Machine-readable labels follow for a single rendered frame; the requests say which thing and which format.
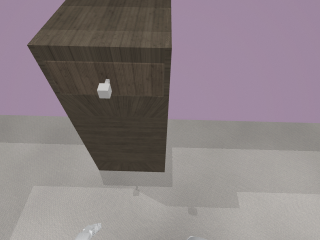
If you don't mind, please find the cabinet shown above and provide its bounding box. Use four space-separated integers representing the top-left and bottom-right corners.
27 0 172 173

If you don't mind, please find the handle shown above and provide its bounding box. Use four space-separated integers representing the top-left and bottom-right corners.
97 79 112 99

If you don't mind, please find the robot left hand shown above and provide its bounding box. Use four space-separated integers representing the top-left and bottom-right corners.
75 223 102 240

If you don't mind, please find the drawer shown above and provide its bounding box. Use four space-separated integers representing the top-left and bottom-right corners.
44 60 164 96

